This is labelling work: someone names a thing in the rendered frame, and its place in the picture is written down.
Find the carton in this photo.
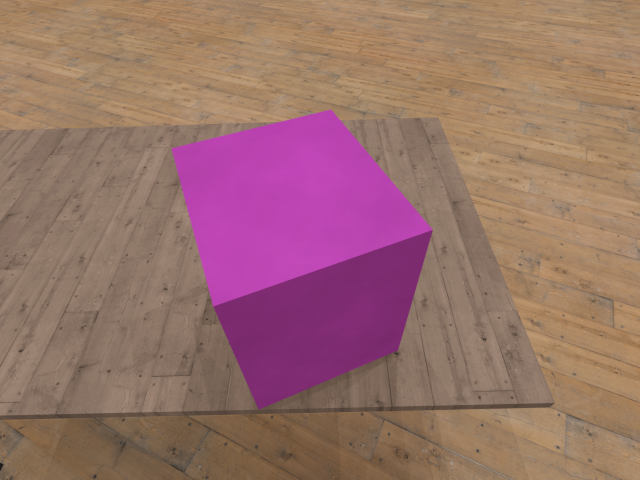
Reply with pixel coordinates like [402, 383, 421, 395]
[171, 110, 433, 409]

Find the table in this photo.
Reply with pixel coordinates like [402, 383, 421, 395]
[0, 117, 555, 471]

